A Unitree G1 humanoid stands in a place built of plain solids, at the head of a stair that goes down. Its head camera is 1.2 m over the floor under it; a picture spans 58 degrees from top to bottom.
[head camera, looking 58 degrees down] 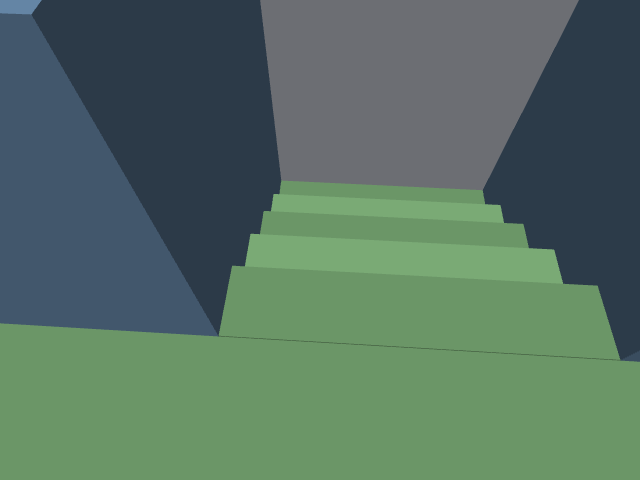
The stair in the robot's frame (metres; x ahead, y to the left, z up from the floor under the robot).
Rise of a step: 0.18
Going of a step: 0.23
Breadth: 1.15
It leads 4 degrees to the right of straight ahead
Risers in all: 5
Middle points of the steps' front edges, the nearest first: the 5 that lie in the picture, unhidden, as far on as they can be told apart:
0.62 -0.29 0.00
0.86 -0.30 -0.18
1.09 -0.32 -0.35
1.32 -0.33 -0.53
1.56 -0.35 -0.70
